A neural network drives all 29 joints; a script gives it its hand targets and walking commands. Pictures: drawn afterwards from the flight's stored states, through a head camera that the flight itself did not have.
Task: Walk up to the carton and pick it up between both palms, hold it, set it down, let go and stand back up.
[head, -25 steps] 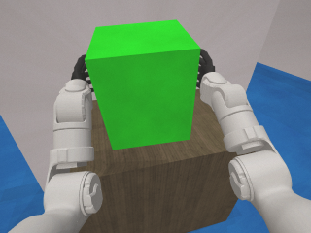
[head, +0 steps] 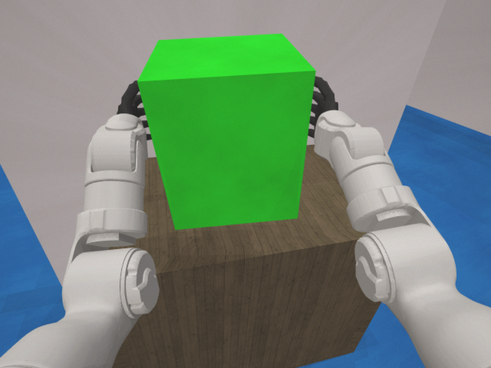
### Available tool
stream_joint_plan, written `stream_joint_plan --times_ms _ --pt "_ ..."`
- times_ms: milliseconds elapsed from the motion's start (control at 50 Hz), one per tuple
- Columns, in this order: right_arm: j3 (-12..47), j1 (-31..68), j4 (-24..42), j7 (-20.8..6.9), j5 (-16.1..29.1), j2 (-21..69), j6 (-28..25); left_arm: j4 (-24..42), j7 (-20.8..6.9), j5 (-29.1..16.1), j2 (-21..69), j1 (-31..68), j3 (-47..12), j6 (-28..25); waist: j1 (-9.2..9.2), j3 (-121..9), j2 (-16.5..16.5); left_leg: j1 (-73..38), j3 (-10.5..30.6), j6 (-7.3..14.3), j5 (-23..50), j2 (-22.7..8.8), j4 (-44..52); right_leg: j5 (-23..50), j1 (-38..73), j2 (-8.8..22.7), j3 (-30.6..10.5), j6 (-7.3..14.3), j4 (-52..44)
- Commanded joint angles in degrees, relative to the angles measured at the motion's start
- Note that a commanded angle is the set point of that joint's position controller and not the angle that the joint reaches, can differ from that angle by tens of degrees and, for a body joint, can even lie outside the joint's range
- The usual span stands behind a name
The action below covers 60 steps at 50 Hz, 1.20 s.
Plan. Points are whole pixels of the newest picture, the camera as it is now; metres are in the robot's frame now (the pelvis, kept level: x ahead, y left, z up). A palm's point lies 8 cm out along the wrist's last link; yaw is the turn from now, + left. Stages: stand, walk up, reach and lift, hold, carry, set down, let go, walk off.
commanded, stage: hold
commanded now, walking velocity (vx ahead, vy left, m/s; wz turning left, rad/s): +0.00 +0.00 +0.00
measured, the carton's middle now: (229, 130) +0.42 +0.02 +0.26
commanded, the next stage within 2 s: none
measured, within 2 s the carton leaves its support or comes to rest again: neither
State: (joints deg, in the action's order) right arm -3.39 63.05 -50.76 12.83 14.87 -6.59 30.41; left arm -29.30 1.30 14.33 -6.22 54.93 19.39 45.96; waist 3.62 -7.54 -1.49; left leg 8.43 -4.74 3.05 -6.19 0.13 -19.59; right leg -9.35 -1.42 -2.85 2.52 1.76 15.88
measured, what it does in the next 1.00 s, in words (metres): stands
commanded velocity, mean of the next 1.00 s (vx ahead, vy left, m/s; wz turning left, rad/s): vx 0.00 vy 0.00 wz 0.00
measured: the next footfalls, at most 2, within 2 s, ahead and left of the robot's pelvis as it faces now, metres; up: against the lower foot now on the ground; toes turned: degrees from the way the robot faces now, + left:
none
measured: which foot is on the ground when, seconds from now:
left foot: down 0.00-1.00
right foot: down 0.00-1.00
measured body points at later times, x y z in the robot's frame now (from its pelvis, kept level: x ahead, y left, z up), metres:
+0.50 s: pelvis +0.01 +0.00 +0.00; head -0.08 +0.03 +0.44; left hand +0.40 +0.17 +0.27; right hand +0.40 -0.13 +0.29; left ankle +0.06 +0.08 -0.75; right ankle +0.00 -0.10 -0.75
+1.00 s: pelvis +0.01 +0.00 +0.00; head -0.08 +0.03 +0.44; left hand +0.39 +0.17 +0.28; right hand +0.40 -0.13 +0.29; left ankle +0.06 +0.08 -0.75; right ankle +0.00 -0.10 -0.75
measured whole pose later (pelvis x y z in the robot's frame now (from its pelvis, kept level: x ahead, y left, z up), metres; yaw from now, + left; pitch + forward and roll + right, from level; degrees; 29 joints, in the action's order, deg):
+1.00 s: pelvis +0.01 +0.00 +0.00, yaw +0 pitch -6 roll -2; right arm -1.0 59.5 -44.8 13.7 17.4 -7.0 31.7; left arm -22.0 1.1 15.0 -4.9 51.2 18.7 48.2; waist 4.4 -6.1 -1.2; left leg 6.9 -4.6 3.2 -7.6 0.3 -20.7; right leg -10.1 0.7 -2.7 2.5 1.5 15.6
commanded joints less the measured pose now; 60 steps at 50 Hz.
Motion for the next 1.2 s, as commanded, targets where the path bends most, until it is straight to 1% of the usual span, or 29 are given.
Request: stream_joint_plan --times_ms 0,300,520,740,1180 --pt "9.3 43.1 15.1 -6.6 7.6 32.8 -2.5 8.0 -9.9 -11.5 33.6 46.8 -18.7 -4.5 0.96 -17.8 4.8 -12.2 6.1 -3.7 1.8 -1.7 2.4 2.3 -5.8 0.8 -3.3 -3.1 -3.8" --pt "12.4 41.6 20.1 -5.7 10.0 33.2 -2.0 12.6 -9.5 -11.6 33.9 44.3 -20.9 -3.7 1.5 -18.6 5.1 -15.0 6.3 -4.1 7.9 -1.2 0.4 5.2 -5.5 0.4 -2.7 -3.8 -3.7" --pt "14.0 40.0 23.0 -5.5 10.8 33.0 -1.1 15.8 -9.8 -11.2 34.1 42.3 -22.0 -2.3 1.73 -18.0 5.1 -15.9 6.3 -4.6 10.2 -1.2 -0.1 6.6 -4.7 0.1 -2.5 -3.7 -3.4" --pt "14.2 39.7 23.4 -5.8 10.5 32.8 -0.7 16.5 -10.0 -11.0 34.3 41.9 -22.3 -1.6 1.56 -17.3 5.0 -15.6 6.3 -4.6 9.5 -1.5 0.2 6.1 -4.7 -0.1 -2.6 -3.4 -3.4" --pt "12.4 41.2 20.3 -6.2 9.4 32.9 -1.3 13.1 -10.0 -11.1 34.3 43.7 -21.0 -2.6 1.19 -17.3 4.8 -14.1 6.2 -4.1 5.8 -1.7 1.2 4.1 -5.3 0.3 -2.9 -3.3 -3.6"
